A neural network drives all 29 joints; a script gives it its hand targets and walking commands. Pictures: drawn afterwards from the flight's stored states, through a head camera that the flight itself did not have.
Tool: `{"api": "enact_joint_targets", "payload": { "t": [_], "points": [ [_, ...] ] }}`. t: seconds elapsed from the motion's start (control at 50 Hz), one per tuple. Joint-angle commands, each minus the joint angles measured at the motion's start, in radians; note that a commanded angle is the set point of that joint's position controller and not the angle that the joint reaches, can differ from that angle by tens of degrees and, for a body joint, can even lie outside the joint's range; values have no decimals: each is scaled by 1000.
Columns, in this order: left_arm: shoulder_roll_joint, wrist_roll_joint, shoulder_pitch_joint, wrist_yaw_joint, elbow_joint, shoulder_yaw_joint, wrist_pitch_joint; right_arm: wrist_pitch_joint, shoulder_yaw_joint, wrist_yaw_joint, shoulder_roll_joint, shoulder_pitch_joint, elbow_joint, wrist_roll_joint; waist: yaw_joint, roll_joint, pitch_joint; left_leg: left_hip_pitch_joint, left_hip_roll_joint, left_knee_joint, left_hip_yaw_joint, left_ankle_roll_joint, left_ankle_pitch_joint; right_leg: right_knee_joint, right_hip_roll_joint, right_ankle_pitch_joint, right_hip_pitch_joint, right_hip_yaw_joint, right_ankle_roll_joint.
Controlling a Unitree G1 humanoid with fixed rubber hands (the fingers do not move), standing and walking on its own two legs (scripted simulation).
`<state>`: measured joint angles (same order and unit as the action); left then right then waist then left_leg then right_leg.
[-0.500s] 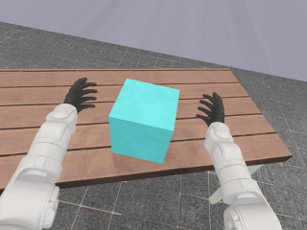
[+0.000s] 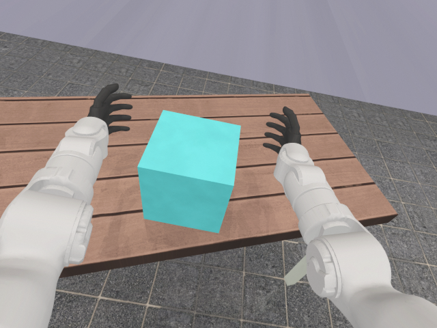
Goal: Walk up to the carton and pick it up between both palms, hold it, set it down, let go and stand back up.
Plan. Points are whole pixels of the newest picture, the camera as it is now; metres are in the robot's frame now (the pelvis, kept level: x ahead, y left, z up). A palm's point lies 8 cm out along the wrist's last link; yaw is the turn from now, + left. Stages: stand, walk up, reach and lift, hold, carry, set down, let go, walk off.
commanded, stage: reach and lift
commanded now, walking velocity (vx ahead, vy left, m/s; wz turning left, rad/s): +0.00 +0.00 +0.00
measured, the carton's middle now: (191, 173) +0.45 -0.05 +0.00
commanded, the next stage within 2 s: none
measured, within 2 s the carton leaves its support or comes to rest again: neither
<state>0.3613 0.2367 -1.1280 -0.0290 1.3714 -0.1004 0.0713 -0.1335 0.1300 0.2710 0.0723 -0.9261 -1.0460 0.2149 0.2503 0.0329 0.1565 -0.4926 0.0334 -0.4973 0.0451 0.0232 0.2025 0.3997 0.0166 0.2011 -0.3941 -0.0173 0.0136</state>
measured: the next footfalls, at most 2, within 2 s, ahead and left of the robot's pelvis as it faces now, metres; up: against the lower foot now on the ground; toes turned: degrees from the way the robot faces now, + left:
none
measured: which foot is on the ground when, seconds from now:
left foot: down 0.00-1.00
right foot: down 0.00-1.00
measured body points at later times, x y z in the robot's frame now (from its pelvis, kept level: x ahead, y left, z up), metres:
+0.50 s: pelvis +0.00 +0.00 -0.02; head +0.12 +0.04 +0.41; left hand +0.50 +0.10 +0.00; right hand +0.40 -0.20 +0.00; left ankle +0.02 +0.10 -0.74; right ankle -0.01 -0.13 -0.74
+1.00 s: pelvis -0.01 +0.02 -0.02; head +0.10 +0.07 +0.42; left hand +0.49 +0.08 +0.03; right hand +0.40 -0.18 +0.02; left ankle +0.02 +0.10 -0.74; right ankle -0.01 -0.13 -0.74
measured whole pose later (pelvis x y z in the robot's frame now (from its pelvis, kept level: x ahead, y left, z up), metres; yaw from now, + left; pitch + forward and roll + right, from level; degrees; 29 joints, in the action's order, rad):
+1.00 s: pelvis -0.01 +0.02 -0.02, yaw -3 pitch +23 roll -4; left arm 0.13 -0.24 -1.10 0.04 1.40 0.27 -0.24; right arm 0.34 0.65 0.22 -0.12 -0.88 -1.17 -0.29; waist 0.18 0.01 0.18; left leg -0.79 0.03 -0.61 0.03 0.05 0.22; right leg 0.45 0.02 0.17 -0.68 -0.01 0.04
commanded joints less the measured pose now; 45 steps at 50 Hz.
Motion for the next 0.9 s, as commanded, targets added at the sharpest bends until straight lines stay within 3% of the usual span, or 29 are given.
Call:
{"api": "enact_joint_targets", "payload": {
  "t": [0.0, 0.06, 0.24, 0.42, 0.54, 0.72, 0.8, 0.88],
  "points": [
    [60, -2, -523, -2, -88, -1, -144, 121, 2, 0, 89, -445, 127, -14, 1, -220, 567, 474, -1, -31, -71, -69, -270, 1, 3, -413, -114, -64, -4],
    [70, -37, -548, 3, -132, 42, -195, 192, 28, 10, 79, -443, 159, -56, -5, -231, 689, 504, -6, -103, -68, -94, -412, 22, 24, -503, -128, -69, 8],
    [41, -160, -561, 35, -248, 164, -306, 357, 145, 9, 26, -392, 237, -215, -11, -267, 963, 401, -27, -186, -53, -103, -518, 103, 25, -670, -101, -49, 38],
    [-24, -245, -553, 37, -230, 209, -387, 495, 168, -19, 16, -359, 167, -231, -27, -297, 1077, 364, -35, -251, -47, -118, -611, 158, 28, -750, -119, -45, 36],
    [-59, -243, -559, 39, -180, 178, -389, 520, 179, -36, 55, -379, 79, -201, -23, -309, 995, 440, -18, -262, -49, -146, -644, 128, 49, -643, -200, -68, 15],
    [-113, -234, -579, 47, -119, 157, -368, 489, 207, -51, 39, -440, -3, -205, -31, -271, 853, 460, 7, -224, -56, -146, -579, 88, 51, -462, -273, -93, 0],
    [-167, -303, -580, 37, -126, 208, -357, 486, 270, -62, -25, -455, -17, -284, -37, -252, 802, 463, 10, -194, -48, -137, -535, 71, 42, -400, -276, -103, -1],
    [-216, -432, -556, 44, -161, 305, -342, 509, 388, -70, -90, -430, -3, -437, -42, -251, 777, 474, 3, -158, -34, -132, -512, 39, 39, -369, -261, -112, -2]
  ]
}}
